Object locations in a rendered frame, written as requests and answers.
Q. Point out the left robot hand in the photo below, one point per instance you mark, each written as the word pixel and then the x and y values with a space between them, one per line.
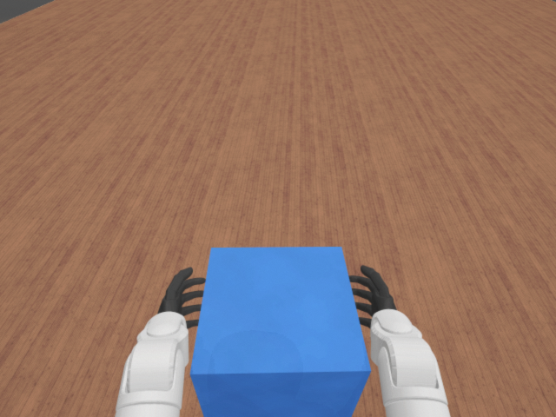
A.
pixel 174 298

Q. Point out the right robot forearm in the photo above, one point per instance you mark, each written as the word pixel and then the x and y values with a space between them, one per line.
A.
pixel 411 385

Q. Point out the right robot hand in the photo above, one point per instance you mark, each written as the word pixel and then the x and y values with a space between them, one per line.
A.
pixel 379 296

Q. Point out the left robot forearm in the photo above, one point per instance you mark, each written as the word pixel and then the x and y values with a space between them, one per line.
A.
pixel 153 374

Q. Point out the carton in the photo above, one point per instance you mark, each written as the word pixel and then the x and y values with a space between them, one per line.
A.
pixel 278 335

